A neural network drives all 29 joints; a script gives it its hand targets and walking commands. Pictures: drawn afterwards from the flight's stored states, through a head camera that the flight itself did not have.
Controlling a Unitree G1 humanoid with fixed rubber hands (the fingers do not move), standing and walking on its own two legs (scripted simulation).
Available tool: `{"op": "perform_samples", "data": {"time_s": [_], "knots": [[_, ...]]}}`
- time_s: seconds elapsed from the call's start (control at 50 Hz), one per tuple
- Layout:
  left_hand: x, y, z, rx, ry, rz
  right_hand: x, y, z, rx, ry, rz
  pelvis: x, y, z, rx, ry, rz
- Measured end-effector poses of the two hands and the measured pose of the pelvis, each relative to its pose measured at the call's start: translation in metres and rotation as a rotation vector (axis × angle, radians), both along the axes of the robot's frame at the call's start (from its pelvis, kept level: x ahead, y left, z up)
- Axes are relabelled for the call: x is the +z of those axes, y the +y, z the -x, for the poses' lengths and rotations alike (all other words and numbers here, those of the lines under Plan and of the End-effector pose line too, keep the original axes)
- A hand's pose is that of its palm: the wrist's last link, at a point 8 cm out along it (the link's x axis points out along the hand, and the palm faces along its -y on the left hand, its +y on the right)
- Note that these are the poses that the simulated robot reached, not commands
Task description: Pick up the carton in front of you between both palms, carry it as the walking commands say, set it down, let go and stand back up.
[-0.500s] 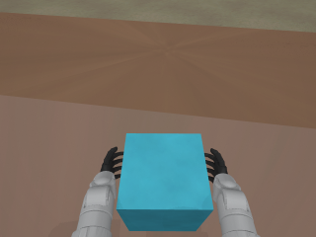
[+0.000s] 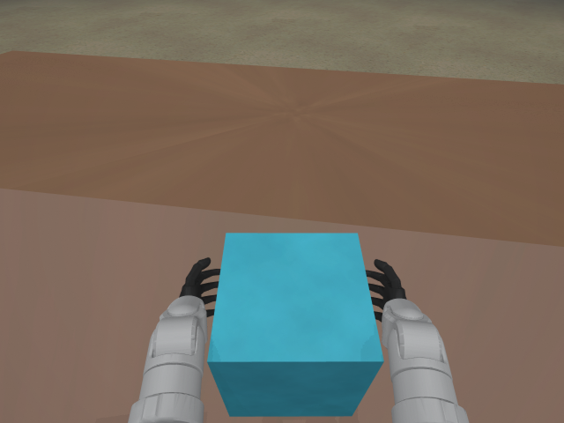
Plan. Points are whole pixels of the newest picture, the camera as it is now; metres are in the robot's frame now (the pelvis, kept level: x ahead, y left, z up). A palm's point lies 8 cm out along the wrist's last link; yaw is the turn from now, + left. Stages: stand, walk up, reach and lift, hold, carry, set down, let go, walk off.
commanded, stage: reach and lift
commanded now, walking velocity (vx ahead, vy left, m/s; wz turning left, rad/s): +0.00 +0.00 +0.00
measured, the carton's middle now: (291, 328) +0.31 +0.00 -0.05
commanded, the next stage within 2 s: hold in 0.62 s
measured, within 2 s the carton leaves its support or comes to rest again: neither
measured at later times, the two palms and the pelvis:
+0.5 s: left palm (192, 298) +0.31 +0.15 +0.04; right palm (394, 300) +0.31 -0.15 +0.04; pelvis +0.02 +0.00 +0.01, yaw +0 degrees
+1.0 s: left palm (189, 298) +0.30 +0.15 +0.05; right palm (399, 300) +0.29 -0.15 +0.06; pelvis +0.01 +0.00 +0.01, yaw +0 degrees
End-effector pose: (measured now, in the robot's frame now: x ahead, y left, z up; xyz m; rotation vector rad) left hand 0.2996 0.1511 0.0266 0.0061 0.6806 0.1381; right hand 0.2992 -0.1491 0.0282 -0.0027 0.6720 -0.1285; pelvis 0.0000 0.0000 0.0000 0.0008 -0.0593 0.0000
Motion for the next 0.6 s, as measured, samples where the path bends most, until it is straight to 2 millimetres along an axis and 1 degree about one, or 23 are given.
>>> {"op": "perform_samples", "data": {"time_s": [0.42, 0.6], "knots": [[0.010, -0.001, -0.006, -0.016, 0.003, -0.024, 0.010, -0.001, -0.007, 0.015, 0.003, 0.022, 0.006, 0.000, -0.017, -0.002, -0.011, 0.000], [0.014, -0.001, -0.005, -0.018, 0.002, -0.028, 0.014, -0.001, -0.006, 0.018, 0.002, 0.025, 0.007, 0.000, -0.020, -0.002, -0.023, -0.001]]}}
